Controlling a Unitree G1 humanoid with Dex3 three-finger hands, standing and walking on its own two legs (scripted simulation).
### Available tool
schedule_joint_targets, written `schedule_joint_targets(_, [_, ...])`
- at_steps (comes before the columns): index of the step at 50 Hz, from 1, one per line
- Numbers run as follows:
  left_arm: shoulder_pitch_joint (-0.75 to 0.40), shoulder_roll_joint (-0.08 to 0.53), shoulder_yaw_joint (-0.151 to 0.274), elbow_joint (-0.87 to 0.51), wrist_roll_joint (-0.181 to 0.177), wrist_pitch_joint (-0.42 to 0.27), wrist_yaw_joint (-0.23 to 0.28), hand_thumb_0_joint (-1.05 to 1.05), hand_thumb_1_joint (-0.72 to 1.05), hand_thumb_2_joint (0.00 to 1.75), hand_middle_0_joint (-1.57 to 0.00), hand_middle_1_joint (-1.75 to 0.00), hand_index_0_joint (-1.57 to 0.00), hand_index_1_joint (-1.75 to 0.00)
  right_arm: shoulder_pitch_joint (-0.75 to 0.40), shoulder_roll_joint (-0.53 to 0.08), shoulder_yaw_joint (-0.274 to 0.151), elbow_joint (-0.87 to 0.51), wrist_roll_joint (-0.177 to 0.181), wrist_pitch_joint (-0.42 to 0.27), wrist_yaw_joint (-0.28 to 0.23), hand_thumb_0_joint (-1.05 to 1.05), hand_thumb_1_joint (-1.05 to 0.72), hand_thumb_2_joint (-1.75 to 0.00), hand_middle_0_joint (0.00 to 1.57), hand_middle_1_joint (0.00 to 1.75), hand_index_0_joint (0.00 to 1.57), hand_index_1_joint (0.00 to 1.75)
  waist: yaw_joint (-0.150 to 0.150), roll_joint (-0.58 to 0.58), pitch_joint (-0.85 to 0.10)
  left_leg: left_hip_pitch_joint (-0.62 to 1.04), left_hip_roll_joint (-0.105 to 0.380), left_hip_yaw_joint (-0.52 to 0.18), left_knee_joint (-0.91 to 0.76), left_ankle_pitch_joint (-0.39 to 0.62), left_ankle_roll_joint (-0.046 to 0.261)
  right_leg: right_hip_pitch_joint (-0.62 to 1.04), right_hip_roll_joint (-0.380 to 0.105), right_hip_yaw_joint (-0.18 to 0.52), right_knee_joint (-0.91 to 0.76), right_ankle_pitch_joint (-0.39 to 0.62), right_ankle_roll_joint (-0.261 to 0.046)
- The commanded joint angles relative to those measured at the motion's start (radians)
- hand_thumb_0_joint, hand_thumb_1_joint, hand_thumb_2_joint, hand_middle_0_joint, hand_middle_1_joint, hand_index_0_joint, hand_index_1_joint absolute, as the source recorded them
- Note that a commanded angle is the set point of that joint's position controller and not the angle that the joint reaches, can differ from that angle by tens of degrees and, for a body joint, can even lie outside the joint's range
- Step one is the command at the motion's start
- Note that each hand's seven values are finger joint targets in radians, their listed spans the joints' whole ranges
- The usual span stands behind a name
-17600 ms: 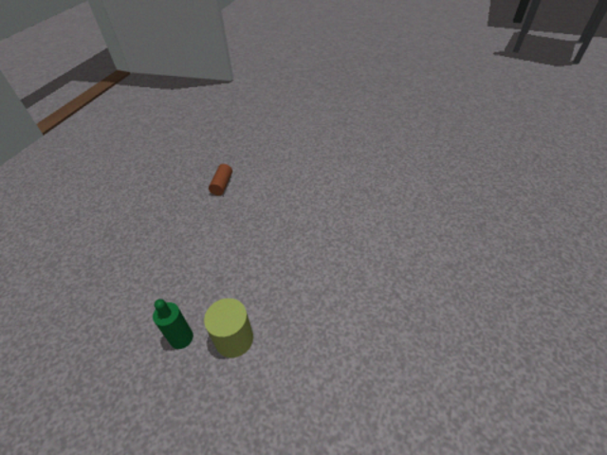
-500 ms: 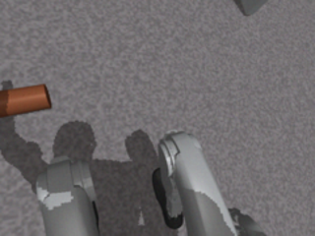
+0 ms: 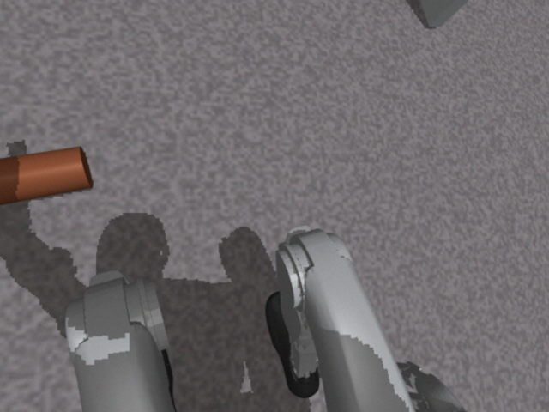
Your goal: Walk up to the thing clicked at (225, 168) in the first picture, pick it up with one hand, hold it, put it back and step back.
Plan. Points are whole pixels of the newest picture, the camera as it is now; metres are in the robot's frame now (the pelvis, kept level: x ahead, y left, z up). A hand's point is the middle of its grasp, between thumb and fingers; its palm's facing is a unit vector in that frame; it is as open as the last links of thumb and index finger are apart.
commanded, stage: approach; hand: left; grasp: from above
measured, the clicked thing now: (35, 175) +0.50 +0.30 -0.29
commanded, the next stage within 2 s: rest palm in 0.68 s
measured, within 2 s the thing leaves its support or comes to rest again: neither
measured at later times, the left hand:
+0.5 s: hand (27, 145) +0.51 +0.27 -0.16, palm faces -0.40 -0.05 -0.91, open 13.9 cm
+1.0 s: hand (10, 169) +0.49 +0.30 -0.20, palm faces -0.49 -0.08 -0.87, open 14.0 cm
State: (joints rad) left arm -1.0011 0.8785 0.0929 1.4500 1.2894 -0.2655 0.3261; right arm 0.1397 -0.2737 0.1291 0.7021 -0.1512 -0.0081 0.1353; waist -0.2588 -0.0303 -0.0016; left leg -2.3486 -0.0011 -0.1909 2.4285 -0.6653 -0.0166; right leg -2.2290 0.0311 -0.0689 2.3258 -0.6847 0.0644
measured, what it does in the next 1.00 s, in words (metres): stands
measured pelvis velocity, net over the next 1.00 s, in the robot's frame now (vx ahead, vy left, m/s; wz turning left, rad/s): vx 0.00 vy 0.00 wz -0.02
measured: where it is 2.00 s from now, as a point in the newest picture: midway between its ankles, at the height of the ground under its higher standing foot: (231, 385)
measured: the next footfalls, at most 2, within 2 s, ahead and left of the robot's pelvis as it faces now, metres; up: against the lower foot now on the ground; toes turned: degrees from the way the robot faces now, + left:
none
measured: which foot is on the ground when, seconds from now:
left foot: down 0.00-1.00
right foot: down 0.00-1.00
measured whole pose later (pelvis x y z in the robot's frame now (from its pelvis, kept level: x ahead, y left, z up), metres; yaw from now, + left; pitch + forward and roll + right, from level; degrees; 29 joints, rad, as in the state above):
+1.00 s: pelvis +0.00 +0.00 -0.01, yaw -1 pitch +33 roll -12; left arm -1.08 0.88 0.02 1.49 1.28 -0.25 0.32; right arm 0.14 -0.29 0.18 0.66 -0.16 -0.01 0.12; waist -0.31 -0.06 0.04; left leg -2.36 -0.01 -0.22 2.46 -0.69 -0.03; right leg -2.23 0.03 -0.09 2.34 -0.70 0.06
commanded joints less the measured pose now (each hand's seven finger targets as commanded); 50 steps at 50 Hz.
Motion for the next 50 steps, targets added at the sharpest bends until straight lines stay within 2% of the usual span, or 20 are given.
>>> schedule_joint_targets(1, [-0.337, 0.264, 0.030, -0.160, -0.018, -0.006, 0.049, 0.00, -0.56, 1.02, -0.07, -1.03, -0.07, -1.03, 0.208, -0.266, -0.081, 0.000, -0.003, -0.002, -0.013, 0.00, -0.90, -0.90, 0.20, 0.30, 0.20, 0.30, -0.019, 0.376, -0.691, 0.566, 0.005, 0.119, -0.239, 0.176, 0.035, 0.292, 0.027, -0.113, -0.217, 0.238, -0.092])
schedule_joint_targets(2, [-0.316, 0.254, 0.027, -0.139, -0.015, -0.005, 0.048, 0.00, -0.61, 1.10, -0.08, -0.98, -0.04, -1.02, 0.210, -0.266, -0.085, 0.000, -0.003, -0.001, -0.013, 0.00, -0.91, -0.90, 0.20, 0.30, 0.20, 0.30, -0.019, 0.361, -0.686, 0.560, 0.005, 0.121, -0.235, 0.172, 0.037, 0.296, 0.028, -0.110, -0.223, 0.238, -0.090])
schedule_joint_targets(3, [-0.327, 0.269, 0.035, -0.159, -0.017, -0.004, 0.049, 0.00, -0.56, 1.02, -0.08, -1.04, -0.07, -1.04, 0.212, -0.267, -0.084, 0.000, -0.002, -0.001, -0.013, 0.00, -0.91, -0.90, 0.20, 0.30, 0.20, 0.30, -0.012, 0.380, -0.683, 0.552, 0.001, 0.123, -0.247, 0.162, 0.035, 0.292, 0.025, -0.111, -0.222, 0.224, -0.093])
schedule_joint_targets(5, [-0.332, 0.221, 0.006, -0.164, -0.020, -0.003, 0.046, 0.00, -0.55, 1.02, -0.08, -1.05, -0.08, -1.05, 0.207, -0.263, -0.089, 0.000, 0.000, -0.002, -0.013, 0.00, -0.90, -0.90, 0.20, 0.30, 0.20, 0.30, -0.019, 0.397, -0.682, 0.566, 0.006, 0.121, -0.253, 0.146, 0.032, 0.267, 0.026, -0.115, -0.222, 0.213, -0.096])
schedule_joint_targets(9, [-0.430, 0.145, -0.046, -0.199, -0.027, 0.001, 0.046, 0.00, -0.53, 0.99, -0.07, -1.06, -0.08, -1.05, 0.235, -0.268, -0.096, 0.012, 0.002, -0.003, -0.017, 0.00, -0.90, -0.90, 0.20, 0.30, 0.20, 0.30, -0.062, 0.388, -0.701, 0.582, 0.009, 0.117, -0.251, 0.150, 0.032, 0.261, 0.027, -0.119, -0.233, 0.226, -0.092])
schedule_joint_targets(11, [-0.449, 0.070, -0.096, -0.132, -0.034, 0.010, 0.049, 0.00, -0.54, 1.01, -0.07, -1.07, -0.08, -1.06, 0.242, -0.268, -0.091, 0.018, 0.001, -0.007, -0.019, 0.00, -0.90, -0.90, 0.20, 0.30, 0.20, 0.30, -0.097, 0.368, -0.645, 0.569, 0.011, 0.107, -0.253, 0.131, 0.032, 0.235, 0.028, -0.126, -0.237, 0.218, -0.094])
schedule_joint_targets(14, [-0.494, 0.083, -0.104, -0.076, -0.019, 0.031, 0.069, 0.00, -0.54, 1.01, -0.07, -1.07, -0.08, -1.06, 0.250, -0.272, -0.079, 0.021, -0.001, -0.013, -0.025, 0.00, -0.90, -0.90, 0.20, 0.30, 0.20, 0.30, -0.107, 0.375, -0.625, 0.572, 0.013, 0.104, -0.253, 0.136, 0.030, 0.227, 0.030, -0.131, -0.236, 0.225, -0.096])
schedule_joint_targets(15, [-0.513, 0.102, -0.099, -0.094, -0.008, 0.036, 0.078, 0.00, -0.54, 1.01, -0.07, -1.07, -0.08, -1.06, 0.250, -0.271, -0.073, 0.020, -0.002, -0.012, -0.025, 0.00, -0.90, -0.90, 0.20, 0.30, 0.20, 0.30, -0.096, 0.400, -0.648, 0.573, 0.010, 0.110, -0.255, 0.153, 0.029, 0.246, 0.031, -0.127, -0.233, 0.238, -0.097])
schedule_joint_targets(18, [-0.498, 0.173, -0.051, -0.042, 0.015, 0.076, 0.109, 0.00, -0.52, 1.00, -0.08, -1.07, -0.09, -1.06, 0.245, -0.270, -0.059, 0.006, -0.004, -0.011, -0.026, 0.00, -0.90, -0.90, 0.20, 0.30, 0.20, 0.30, -0.066, 0.435, -0.688, 0.592, 0.009, 0.117, -0.254, 0.199, 0.027, 0.259, 0.030, -0.124, -0.209, 0.273, -0.100])
schedule_joint_targets(21, [-0.459, 0.189, -0.028, 0.008, 0.026, 0.121, 0.126, 0.00, -0.52, 1.00, -0.09, -1.05, -0.09, -1.04, 0.230, -0.270, -0.046, -0.019, -0.001, -0.010, -0.027, 0.00, -0.90, -0.90, 0.20, 0.30, 0.20, 0.30, -0.061, 0.431, -0.701, 0.583, 0.006, 0.124, -0.259, 0.216, 0.032, 0.272, 0.029, -0.118, -0.203, 0.289, -0.101])
schedule_joint_targets(25, [-0.403, 0.231, 0.000, 0.001, 0.004, 0.167, 0.118, 0.00, -0.51, 1.03, -0.12, -1.02, -0.11, -1.02, 0.208, -0.266, -0.034, -0.042, 0.009, -0.011, -0.027, 0.00, -0.90, -0.90, 0.20, 0.30, 0.20, 0.30, -0.040, 0.400, -0.707, 0.527, 0.006, 0.141, -0.253, 0.185, 0.046, 0.324, 0.036, -0.100, -0.218, 0.266, -0.097])
schedule_joint_targets(28, [-0.391, 0.272, 0.017, -0.018, -0.040, 0.181, 0.092, 0.00, -0.50, 1.01, -0.13, -1.00, -0.12, -1.00, 0.202, -0.269, -0.029, -0.052, 0.018, -0.013, -0.030, 0.00, -0.90, -0.90, 0.20, 0.30, 0.20, 0.30, -0.037, 0.328, -0.690, 0.442, 0.006, 0.148, -0.235, 0.146, 0.062, 0.364, 0.035, -0.081, -0.238, 0.236, -0.084])
schedule_joint_targets(32, [-0.402, 0.230, -0.014, -0.026, -0.087, 0.146, 0.023, 0.00, -0.54, 1.00, -0.10, -1.01, -0.10, -1.01, 0.208, -0.267, -0.031, -0.032, 0.014, -0.018, -0.037, 0.00, -0.90, -0.89, 0.20, 0.30, 0.20, 0.30, -0.080, 0.268, -0.618, 0.371, 0.009, 0.129, -0.223, 0.065, 0.063, 0.344, 0.041, -0.082, -0.251, 0.144, -0.084])
schedule_joint_targets(35, [-0.423, 0.243, -0.015, -0.071, -0.079, 0.097, -0.031, 0.00, -0.53, 1.02, -0.12, -1.02, -0.11, -1.02, 0.217, -0.299, -0.040, -0.053, 0.005, -0.026, -0.042, 0.00, -0.91, -0.90, 0.20, 0.30, 0.20, 0.30, -0.110, 0.264, -0.572, 0.397, 0.007, 0.115, -0.215, 0.045, 0.051, 0.303, 0.033, -0.103, -0.254, 0.103, -0.095])
schedule_joint_targets(38, [-0.461, 0.226, -0.034, -0.181, -0.065, 0.037, -0.047, 0.00, -0.49, 1.06, -0.15, -1.06, -0.14, -1.06, 0.259, -0.290, -0.047, -0.017, -0.007, -0.018, -0.039, 0.00, -0.91, -0.90, 0.20, 0.30, 0.20, 0.30, -0.098, 0.363, -0.656, 0.506, 0.012, 0.109, -0.210, 0.098, 0.031, 0.314, 0.034, -0.116, -0.237, 0.157, -0.098])
schedule_joint_targets(42, [-0.412, 0.188, -0.054, -0.202, -0.050, 0.003, -0.027, 0.00, -0.58, 1.02, -0.07, -1.00, -0.06, -1.01, 0.274, -0.291, -0.052, -0.018, -0.008, -0.005, -0.032, 0.00, -0.90, -0.90, 0.20, 0.30, 0.20, 0.30, -0.082, 0.414, -0.726, 0.588, 0.011, 0.103, -0.209, 0.211, 0.019, 0.326, 0.032, -0.135, -0.208, 0.257, -0.097])
schedule_joint_targets(45, [-0.369, 0.156, -0.070, -0.089, -0.041, 0.009, 0.001, 0.00, -0.58, 1.06, -0.07, -1.00, -0.06, -1.02, 0.267, -0.288, -0.046, -0.014, -0.013, 0.000, -0.023, 0.00, -0.90, -0.90, 0.20, 0.30, 0.20, 0.30, -0.096, 0.369, -0.632, 0.558, 0.014, 0.100, -0.198, 0.224, 0.028, 0.292, 0.036, -0.142, -0.210, 0.271, -0.092])
schedule_joint_targets(46, [-0.380, 0.164, -0.063, -0.082, -0.036, 0.006, 0.017, 0.00, -0.57, 1.09, -0.08, -1.01, -0.06, -1.03, 0.265, -0.297, -0.043, -0.019, -0.015, 0.002, -0.024, 0.00, -0.90, -0.90, 0.20, 0.30, 0.20, 0.30, -0.102, 0.371, -0.620, 0.547, 0.013, 0.096, -0.200, 0.228, 0.026, 0.287, 0.034, -0.149, -0.209, 0.274, -0.096])
schedule_joint_targets(49, [-0.384, 0.228, -0.033, -0.080, -0.004, 0.004, 0.065, 0.00, -0.55, 1.08, -0.08, -1.00, -0.07, -1.02, 0.245, -0.297, -0.027, -0.030, -0.019, 0.002, -0.019, 0.00, -0.90, -0.90, 0.20, 0.30, 0.20, 0.30, -0.072, 0.430, -0.634, 0.598, 0.014, 0.091, -0.218, 0.268, 0.022, 0.287, 0.033, -0.152, -0.185, 0.302, -0.097])
schedule_joint_targets(50, [-0.370, 0.223, -0.037, -0.035, 0.010, 0.011, 0.075, 0.00, -0.54, 1.08, -0.09, -1.01, -0.07, -1.03, 0.240, -0.296, -0.026, -0.028, -0.020, -0.002, -0.015, 0.00, -0.90, -0.90, 0.20, 0.30, 0.20, 0.30, -0.079, 0.424, -0.611, 0.594, 0.016, 0.092, -0.208, 0.267, 0.024, 0.268, 0.035, -0.152, -0.179, 0.301, -0.099])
